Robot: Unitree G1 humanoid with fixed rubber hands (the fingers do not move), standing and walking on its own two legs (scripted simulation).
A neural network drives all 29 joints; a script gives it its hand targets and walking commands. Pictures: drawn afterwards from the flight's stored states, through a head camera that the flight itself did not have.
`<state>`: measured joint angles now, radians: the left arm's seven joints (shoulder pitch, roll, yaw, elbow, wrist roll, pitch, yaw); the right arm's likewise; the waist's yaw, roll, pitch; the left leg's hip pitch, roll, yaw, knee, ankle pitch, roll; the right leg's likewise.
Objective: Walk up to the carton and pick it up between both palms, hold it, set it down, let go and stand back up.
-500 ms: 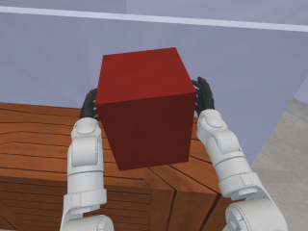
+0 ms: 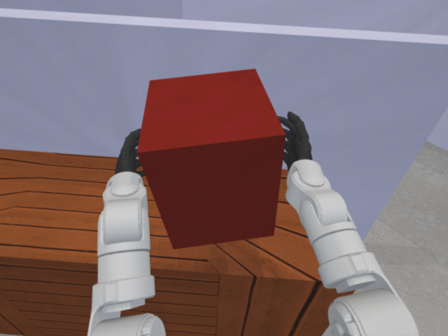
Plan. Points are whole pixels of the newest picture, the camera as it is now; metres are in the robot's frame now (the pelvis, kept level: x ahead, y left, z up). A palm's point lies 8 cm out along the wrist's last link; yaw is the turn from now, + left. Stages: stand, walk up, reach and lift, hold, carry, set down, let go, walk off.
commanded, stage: hold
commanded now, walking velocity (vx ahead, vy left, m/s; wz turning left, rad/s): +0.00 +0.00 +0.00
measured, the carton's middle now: (213, 160) +0.41 +0.01 +0.15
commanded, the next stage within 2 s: set down in 0.64 s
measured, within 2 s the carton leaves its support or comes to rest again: neither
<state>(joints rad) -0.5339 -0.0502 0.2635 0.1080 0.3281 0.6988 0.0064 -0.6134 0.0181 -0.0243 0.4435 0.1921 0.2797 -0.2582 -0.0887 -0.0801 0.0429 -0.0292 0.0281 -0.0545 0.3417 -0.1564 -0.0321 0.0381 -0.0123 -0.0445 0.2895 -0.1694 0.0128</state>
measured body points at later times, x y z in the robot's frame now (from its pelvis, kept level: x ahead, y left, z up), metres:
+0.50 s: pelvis +0.00 +0.00 +0.00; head -0.05 +0.04 +0.45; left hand +0.37 +0.16 +0.17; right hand +0.36 -0.14 +0.19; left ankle +0.03 +0.14 -0.75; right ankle +0.01 -0.13 -0.75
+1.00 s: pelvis +0.01 +0.00 +0.00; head -0.05 +0.03 +0.45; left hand +0.38 +0.15 +0.15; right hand +0.37 -0.13 +0.18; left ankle +0.03 +0.14 -0.75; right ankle +0.01 -0.13 -0.75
